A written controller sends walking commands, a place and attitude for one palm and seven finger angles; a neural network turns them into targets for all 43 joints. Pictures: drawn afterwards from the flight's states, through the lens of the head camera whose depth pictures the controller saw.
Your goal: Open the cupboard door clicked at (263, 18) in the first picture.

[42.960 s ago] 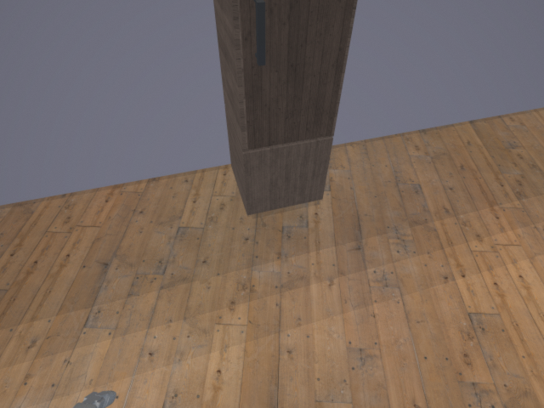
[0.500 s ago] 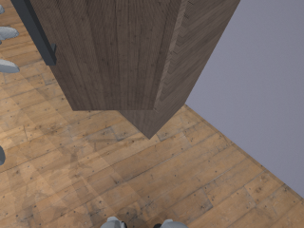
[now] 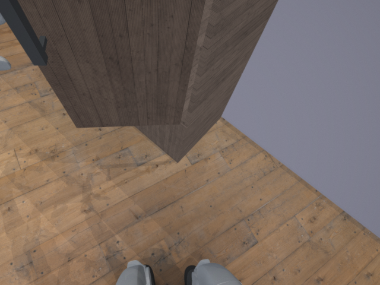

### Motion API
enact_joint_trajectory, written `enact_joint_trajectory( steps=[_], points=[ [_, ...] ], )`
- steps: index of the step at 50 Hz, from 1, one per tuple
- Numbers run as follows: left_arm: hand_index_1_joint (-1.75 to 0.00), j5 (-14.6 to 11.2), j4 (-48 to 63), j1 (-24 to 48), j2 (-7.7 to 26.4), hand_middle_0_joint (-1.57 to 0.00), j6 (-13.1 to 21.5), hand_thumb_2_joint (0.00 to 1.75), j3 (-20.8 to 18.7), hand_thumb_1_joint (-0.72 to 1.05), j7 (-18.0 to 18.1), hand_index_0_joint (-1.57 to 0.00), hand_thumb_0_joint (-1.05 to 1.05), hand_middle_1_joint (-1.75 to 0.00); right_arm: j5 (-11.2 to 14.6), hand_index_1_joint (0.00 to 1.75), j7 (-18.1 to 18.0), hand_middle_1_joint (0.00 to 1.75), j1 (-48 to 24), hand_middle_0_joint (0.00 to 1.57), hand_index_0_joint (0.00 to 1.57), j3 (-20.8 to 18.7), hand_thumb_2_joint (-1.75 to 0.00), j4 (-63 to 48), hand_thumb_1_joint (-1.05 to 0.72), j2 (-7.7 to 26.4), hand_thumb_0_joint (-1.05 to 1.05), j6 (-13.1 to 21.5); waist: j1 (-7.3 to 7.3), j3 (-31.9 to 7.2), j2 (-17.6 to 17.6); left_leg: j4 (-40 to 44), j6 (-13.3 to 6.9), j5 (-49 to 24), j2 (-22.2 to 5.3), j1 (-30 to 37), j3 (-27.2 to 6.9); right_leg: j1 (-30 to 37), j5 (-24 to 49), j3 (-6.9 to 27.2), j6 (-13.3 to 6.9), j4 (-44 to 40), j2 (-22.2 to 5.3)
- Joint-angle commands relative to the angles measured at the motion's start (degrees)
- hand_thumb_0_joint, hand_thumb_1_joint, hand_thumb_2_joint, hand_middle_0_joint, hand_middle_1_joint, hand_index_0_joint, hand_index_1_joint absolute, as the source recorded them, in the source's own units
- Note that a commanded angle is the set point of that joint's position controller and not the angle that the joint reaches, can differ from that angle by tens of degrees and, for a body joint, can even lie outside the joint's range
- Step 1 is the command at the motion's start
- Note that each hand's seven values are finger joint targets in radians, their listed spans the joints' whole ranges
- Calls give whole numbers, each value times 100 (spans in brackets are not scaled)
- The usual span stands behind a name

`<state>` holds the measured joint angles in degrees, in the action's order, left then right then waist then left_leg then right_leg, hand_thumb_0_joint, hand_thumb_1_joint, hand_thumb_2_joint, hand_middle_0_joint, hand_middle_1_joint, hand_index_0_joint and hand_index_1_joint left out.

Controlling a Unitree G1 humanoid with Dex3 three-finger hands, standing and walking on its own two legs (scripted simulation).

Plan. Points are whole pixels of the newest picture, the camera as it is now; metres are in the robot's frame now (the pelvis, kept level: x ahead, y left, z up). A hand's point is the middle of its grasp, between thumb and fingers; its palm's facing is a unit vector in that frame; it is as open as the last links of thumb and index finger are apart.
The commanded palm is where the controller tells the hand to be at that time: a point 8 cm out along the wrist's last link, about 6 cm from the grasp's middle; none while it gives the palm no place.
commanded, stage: move the hooked fingers beside the handle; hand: left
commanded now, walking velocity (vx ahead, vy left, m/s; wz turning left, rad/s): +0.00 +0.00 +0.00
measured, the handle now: (20, 12) +0.59 +0.23 +0.15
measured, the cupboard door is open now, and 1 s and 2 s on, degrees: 47 47 47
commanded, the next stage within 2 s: slide the fingers in behind the handle in 0.56 s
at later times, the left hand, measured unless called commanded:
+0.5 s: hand out of the picture +0.54 +0.29 +0.15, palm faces -0.03 -1.00 +0.01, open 13.9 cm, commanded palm +0.52 +0.32 +0.14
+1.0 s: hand out of the picture +0.53 +0.26 +0.15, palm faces -0.03 -1.00 +0.01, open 14.0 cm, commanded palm +0.52 +0.30 +0.14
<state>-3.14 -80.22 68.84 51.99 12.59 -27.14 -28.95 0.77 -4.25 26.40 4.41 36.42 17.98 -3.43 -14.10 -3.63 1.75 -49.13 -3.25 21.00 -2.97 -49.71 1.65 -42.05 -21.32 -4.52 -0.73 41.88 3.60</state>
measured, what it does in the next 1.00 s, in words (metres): stands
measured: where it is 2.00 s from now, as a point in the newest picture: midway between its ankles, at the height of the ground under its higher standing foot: outside the picture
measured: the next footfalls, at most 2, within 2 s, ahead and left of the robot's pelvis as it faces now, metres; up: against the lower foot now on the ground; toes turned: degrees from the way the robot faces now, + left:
none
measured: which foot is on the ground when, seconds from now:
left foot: down 0.00-1.00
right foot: down 0.00-1.00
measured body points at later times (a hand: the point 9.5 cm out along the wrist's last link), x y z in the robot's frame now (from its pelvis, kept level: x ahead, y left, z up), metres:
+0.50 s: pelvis +0.02 +0.01 +0.00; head +0.15 +0.04 +0.43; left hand +0.53 +0.34 +0.16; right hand -0.02 -0.27 -0.08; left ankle +0.01 +0.08 -0.70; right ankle -0.02 -0.12 -0.70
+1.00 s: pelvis +0.00 +0.00 +0.00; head +0.13 +0.03 +0.43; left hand +0.53 +0.31 +0.15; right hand -0.03 -0.27 -0.09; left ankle +0.01 +0.08 -0.70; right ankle -0.02 -0.12 -0.70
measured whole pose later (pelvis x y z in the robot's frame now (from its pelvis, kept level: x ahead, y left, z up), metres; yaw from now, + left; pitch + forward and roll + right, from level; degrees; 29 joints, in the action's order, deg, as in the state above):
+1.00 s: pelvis +0.00 +0.00 +0.00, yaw +1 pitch +20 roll -5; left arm -4.6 -77.1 65.7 46.6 12.4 -24.7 -27.1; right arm 0.7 -3.1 25.8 3.6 36.4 17.4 -3.2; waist -12.7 -4.5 2.0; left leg -48.9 -3.3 21.1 -2.4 -48.2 1.2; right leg -40.4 -21.7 -4.8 -0.7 41.7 3.2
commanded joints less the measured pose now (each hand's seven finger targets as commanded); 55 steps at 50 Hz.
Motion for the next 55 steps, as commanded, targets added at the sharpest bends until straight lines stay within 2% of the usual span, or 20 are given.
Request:
enact_joint_trajectory(
  steps=[1,3,7,8,13,15,18,23,26,28,31,33,38,41,42,45,48,49,53,55],
  points=[
    [-120,14,923,2462,1894,-30,225,30,-89,-50,7,-30,0,-120,26,30,-117,30,1179,20,20,-364,-90,-161,-90,1175,0,24,12,-2300,1047,252,21,-1922,22,2600,-639,78,1380,275,54,-456,62],
    [-120,47,1289,2474,2161,-30,327,30,-300,-50,31,-30,0,-120,-13,30,-122,30,1264,20,20,-387,-90,-173,-90,1184,0,14,113,-2772,1332,222,46,-2270,10,2921,-652,175,1560,279,35,-399,73],
    [-120,-108,1438,2269,2107,-30,361,30,-428,-50,-82,-30,0,-120,-23,30,-90,30,1364,20,20,-433,-90,-179,-90,1168,0,-30,138,-3017,1287,196,63,-2808,13,3163,-639,306,2001,232,21,-359,130],
    [-120,-101,1461,2207,2277,-30,353,30,-559,-50,-126,-30,0,-120,-24,30,-81,30,1374,20,20,-450,-90,-180,-90,1185,0,-60,205,-3086,1343,191,92,-2928,-4,3224,-660,330,2045,211,27,-345,126],
    [-120,-148,1387,1875,1910,-30,147,30,-356,-50,-254,-30,0,-120,0,30,-30,30,1363,20,20,-490,-90,-188,-90,1182,0,-118,185,-2760,1305,219,86,-3063,-8,3323,-644,91,2068,171,32,-426,149],
    [-120,-168,1347,1752,1847,-30,91,30,-339,-50,-252,-30,0,-120,-3,30,-20,30,1366,20,20,-499,-90,-205,-90,1187,0,-124,187,-2606,1082,249,74,-2946,-6,3191,-643,104,2014,151,39,-448,154],
    [-120,-234,1881,1860,1735,-30,218,30,-351,-50,-219,-30,0,-120,-33,30,15,30,1374,20,20,-551,-90,-212,-90,1165,0,-121,254,-2999,1587,219,157,-3610,-42,3811,-714,17,2138,138,11,-420,157],
    [-120,-428,2142,1878,1246,-30,311,30,-194,-50,-178,-30,0,-120,-48,30,85,30,1270,20,20,-601,-90,-184,-90,1128,0,-146,231,-2959,1563,208,258,-4190,-110,4272,-852,-187,2101,86,2,-447,187],
    [-120,-450,1907,1798,1005,-30,182,30,-41,-50,-139,-30,0,-120,-23,30,99,30,1185,20,20,-602,-90,-177,-90,1122,0,-135,198,-2685,1338,259,211,-3751,-75,3999,-799,-144,2011,92,12,-488,164],
    [-120,-409,1916,1711,1130,-30,157,30,-156,-50,-74,-30,0,-120,-21,30,101,30,1158,20,20,-597,-90,-212,-90,1121,0,-124,269,-2808,1331,260,204,-3844,-52,4002,-783,-19,2119,104,9,-458,145],
    [-120,-311,1763,1793,1103,-30,146,30,-54,-50,53,-30,0,-120,-8,30,82,30,1071,20,20,-567,-90,-243,-90,1106,0,-130,197,-2440,1096,298,173,-3313,-26,3622,-755,-22,1968,110,15,-454,117],
    [-120,-301,1921,1948,1165,-30,260,30,-91,-50,117,-30,0,-120,-18,30,75,30,1035,20,20,-557,-90,-256,-90,1109,0,-110,225,-2604,1289,292,196,-3397,-33,3783,-787,-33,1952,127,5,-421,111],
    [-120,-404,1820,2105,1018,-30,422,30,-32,-50,87,-30,0,-120,-2,30,56,30,986,20,20,-547,-90,-214,-90,1125,0,-44,124,-2746,1049,281,167,-3061,-18,3719,-787,42,1912,156,9,-406,106],
    [-120,-378,1614,2233,808,-30,349,30,191,-50,67,-30,0,-120,13,30,37,30,964,20,20,-529,-90,-172,-90,1123,0,-6,53,-2501,1099,320,144,-2621,-6,3537,-783,-104,1658,161,6,-440,82],
    [-120,-380,1641,2193,916,-30,362,30,88,-50,88,-30,0,-120,11,30,28,30,990,20,20,-512,-90,-180,-90,1125,0,12,127,-2587,1149,318,133,-2655,14,3539,-779,-50,1651,163,-19,-419,78],
    [-120,-292,1369,2322,904,-30,264,30,206,-50,160,-30,0,-120,17,30,11,30,1010,20,20,-482,-90,-150,-90,1122,0,33,28,-2330,1024,343,120,-2306,4,3245,-795,-151,1457,165,6,-428,61],
    [-120,-273,1676,2345,1118,-30,369,30,-2,-50,235,-30,0,-120,-6,30,14,30,1085,20,20,-507,-90,-160,-90,1123,0,74,127,-2837,1205,311,134,-2564,3,3496,-795,6,1614,199,-6,-387,73],
    [-120,-285,1698,2362,993,-30,391,30,74,-50,254,-30,0,-120,-17,30,25,30,1094,20,20,-504,-90,-147,-90,1102,0,77,97,-2835,1198,306,142,-2586,-3,3515,-791,-1,1633,184,-3,-382,80],
    [-120,-321,1755,2164,1095,-30,428,30,-115,-50,293,-30,0,-120,-25,30,67,30,1130,20,20,-530,-90,-140,-90,1103,0,71,185,-2922,1137,305,127,-2707,8,3464,-724,215,1832,199,6,-394,104],
    [-120,-292,1534,2051,1068,-30,334,30,-91,-50,313,-30,0,-120,-9,30,70,30,1135,20,20,-525,-90,-142,-90,1110,0,52,162,-2651,959,340,93,-2409,26,3168,-680,222,1723,206,22,-432,100]
  ],
)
